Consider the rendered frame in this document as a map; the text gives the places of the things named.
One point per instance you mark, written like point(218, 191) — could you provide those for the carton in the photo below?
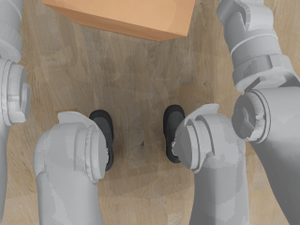
point(155, 20)

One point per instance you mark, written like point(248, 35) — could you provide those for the left robot upper arm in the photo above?
point(15, 103)

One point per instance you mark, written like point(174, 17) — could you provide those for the robot left forearm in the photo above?
point(11, 43)

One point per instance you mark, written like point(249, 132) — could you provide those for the robot right forearm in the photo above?
point(253, 46)

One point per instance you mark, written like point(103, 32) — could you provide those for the left robot thigh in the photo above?
point(75, 158)

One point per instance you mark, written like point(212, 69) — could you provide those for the right robot upper arm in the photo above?
point(269, 119)

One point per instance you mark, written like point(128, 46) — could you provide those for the right robot thigh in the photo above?
point(209, 148)

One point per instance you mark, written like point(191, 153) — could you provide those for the robot thigh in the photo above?
point(209, 148)
point(75, 158)

